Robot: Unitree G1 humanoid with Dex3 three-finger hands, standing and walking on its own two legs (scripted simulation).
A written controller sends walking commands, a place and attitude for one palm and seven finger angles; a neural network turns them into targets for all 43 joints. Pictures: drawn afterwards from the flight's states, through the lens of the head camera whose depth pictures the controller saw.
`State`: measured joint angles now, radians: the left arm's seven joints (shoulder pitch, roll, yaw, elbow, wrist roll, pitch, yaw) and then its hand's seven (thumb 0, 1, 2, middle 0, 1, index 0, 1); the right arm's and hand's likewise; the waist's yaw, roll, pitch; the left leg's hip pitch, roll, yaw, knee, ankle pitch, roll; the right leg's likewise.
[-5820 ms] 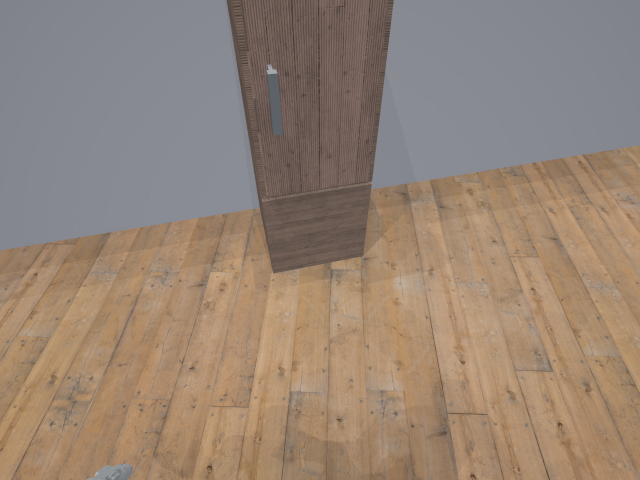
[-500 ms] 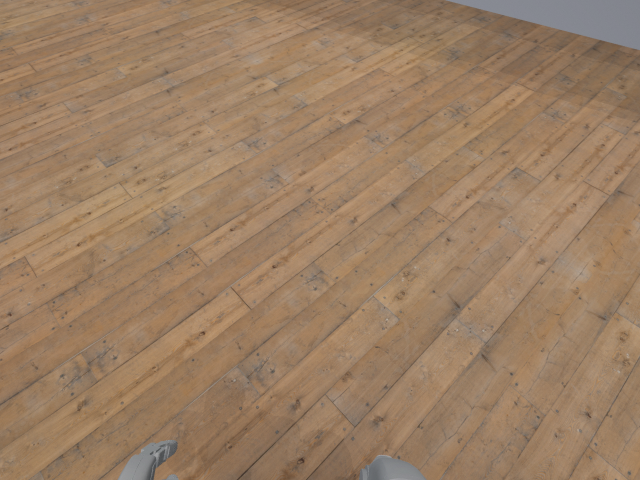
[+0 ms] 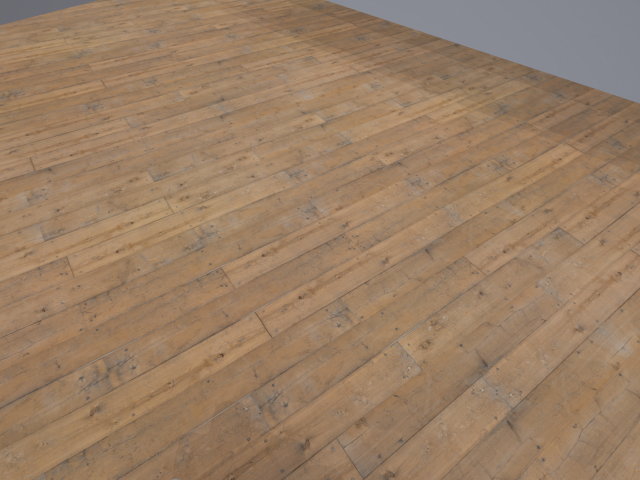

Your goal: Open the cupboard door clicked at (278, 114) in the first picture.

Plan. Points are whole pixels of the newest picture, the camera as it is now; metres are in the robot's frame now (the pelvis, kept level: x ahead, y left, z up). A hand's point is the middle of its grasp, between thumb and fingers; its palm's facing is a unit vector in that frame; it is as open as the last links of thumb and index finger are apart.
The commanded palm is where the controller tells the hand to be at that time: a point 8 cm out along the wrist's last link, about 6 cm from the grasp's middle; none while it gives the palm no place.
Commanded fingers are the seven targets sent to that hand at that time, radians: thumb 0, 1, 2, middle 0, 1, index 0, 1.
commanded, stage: turn to face it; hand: left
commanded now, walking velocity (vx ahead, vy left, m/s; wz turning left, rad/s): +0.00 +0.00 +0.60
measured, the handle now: out of the picture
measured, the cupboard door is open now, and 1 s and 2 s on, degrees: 0 0 0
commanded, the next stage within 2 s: none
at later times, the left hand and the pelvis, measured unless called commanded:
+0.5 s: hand out of the picture +0.05 +0.21 -0.14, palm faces +0.27 -0.93 -0.25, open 7.4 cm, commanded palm none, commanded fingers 0.00 0.90 0.90 -0.20 -0.30 -0.20 -0.30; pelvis -0.02 -0.01 +0.01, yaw +15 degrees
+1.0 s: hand out of the picture -0.12 +0.15 -0.15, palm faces +0.58 -0.77 -0.27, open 7.3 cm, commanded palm none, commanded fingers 0.00 0.90 0.90 -0.20 -0.30 -0.20 -0.30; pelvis -0.02 -0.03 +0.01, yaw +35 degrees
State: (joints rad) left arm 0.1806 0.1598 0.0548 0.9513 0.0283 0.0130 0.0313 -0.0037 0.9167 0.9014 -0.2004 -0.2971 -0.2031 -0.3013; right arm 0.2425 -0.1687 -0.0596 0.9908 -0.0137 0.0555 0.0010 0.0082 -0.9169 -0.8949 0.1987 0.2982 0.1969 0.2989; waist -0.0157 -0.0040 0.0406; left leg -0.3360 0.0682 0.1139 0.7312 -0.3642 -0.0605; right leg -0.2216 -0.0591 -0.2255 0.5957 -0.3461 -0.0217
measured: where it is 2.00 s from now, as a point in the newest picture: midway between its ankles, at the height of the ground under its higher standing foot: outside the picture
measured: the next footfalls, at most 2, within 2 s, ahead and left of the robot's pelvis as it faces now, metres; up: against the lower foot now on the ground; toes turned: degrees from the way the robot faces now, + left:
left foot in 0.02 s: +0.05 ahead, +0.10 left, +0.00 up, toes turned +9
right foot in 0.58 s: +0.04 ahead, -0.15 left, +0.00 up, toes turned +18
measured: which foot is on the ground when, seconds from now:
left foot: up 0.00-0.00, down 0.02-0.56, up 0.58-1.00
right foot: down 0.00-0.02, up 0.04-0.56, down 0.58-1.00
